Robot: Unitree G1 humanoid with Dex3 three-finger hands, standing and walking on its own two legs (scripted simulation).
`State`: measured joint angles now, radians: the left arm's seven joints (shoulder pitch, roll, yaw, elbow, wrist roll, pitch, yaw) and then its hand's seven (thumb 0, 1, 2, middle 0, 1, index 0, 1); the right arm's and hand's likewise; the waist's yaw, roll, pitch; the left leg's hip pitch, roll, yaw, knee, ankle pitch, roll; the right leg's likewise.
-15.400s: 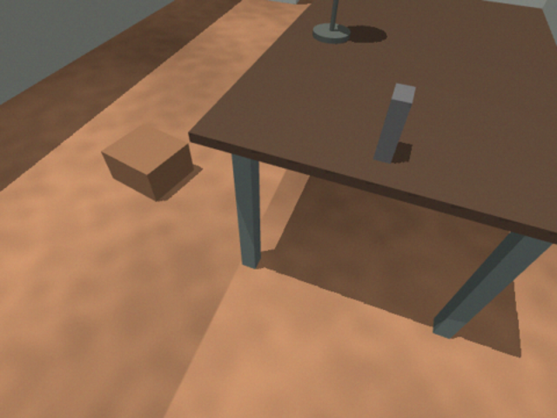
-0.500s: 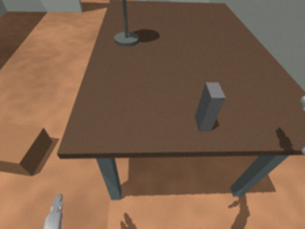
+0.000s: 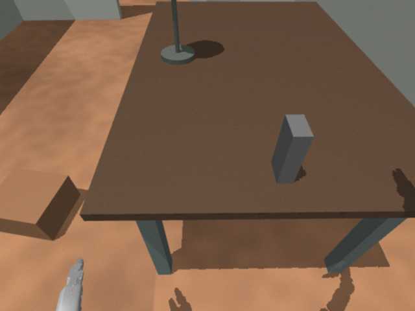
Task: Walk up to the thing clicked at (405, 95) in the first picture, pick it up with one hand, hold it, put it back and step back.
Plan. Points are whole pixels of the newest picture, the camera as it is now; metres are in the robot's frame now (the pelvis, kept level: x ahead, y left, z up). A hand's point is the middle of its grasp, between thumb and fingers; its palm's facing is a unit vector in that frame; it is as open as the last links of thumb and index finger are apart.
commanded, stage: go down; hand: right
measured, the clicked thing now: (289, 151) +0.47 -0.18 +0.04
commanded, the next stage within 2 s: approach in 1.30 s
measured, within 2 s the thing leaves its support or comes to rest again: neither
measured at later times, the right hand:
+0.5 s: hand out of the picture +0.36 -0.37 +0.17, palm faces +0.17 +0.99 +0.01, open 17.0 cm
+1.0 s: hand out of the picture +0.38 -0.37 +0.18, palm faces +0.15 +0.99 +0.01, open 17.0 cm
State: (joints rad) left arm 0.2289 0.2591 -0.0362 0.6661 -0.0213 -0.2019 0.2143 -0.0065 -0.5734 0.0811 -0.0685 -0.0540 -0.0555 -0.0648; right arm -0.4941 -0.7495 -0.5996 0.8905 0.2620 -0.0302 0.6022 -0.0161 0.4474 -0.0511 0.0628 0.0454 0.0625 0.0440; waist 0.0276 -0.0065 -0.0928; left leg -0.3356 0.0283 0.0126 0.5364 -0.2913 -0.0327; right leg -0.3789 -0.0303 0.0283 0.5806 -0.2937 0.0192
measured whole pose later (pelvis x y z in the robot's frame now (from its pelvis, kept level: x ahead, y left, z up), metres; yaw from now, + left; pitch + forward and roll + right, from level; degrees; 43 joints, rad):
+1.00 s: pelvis -0.01 -0.01 -0.01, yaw +1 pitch +8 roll +2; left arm 0.26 0.24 -0.08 0.57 -0.02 -0.21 0.19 -0.01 -0.58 0.09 -0.06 -0.05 -0.05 -0.07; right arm -0.68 -0.85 -0.58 1.05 0.20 -0.03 0.59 -0.01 0.41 -0.04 0.08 0.04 0.07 0.04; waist 0.07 0.00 -0.10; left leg -0.44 0.02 0.01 0.59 -0.30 -0.04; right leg -0.49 -0.04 0.03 0.67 -0.32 0.01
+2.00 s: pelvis -0.02 +0.00 -0.03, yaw +3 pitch +14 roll +2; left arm 0.34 0.22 -0.02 0.36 0.02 -0.15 0.08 -0.01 -0.56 0.07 -0.07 -0.06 -0.07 -0.07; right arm -0.68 -0.53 -0.49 1.01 0.14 -0.25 0.28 -0.01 0.37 -0.04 0.07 0.03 0.07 0.03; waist 0.14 0.04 -0.09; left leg -0.66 -0.01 -0.02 0.78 -0.36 -0.03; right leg -0.70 -0.07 0.01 0.85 -0.39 0.02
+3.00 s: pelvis -0.03 +0.00 -0.04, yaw +3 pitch +13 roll +1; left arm 0.38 0.22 0.08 0.21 0.02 -0.06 0.01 -0.01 -0.60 0.11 -0.06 -0.05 -0.04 -0.07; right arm -0.70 -0.33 -0.38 0.89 0.07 -0.27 0.00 -0.02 0.47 -0.08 0.04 0.05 0.04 0.05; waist 0.12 0.01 -0.10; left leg -0.73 0.00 -0.03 0.89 -0.40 -0.03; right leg -0.75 -0.05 0.01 0.92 -0.41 0.02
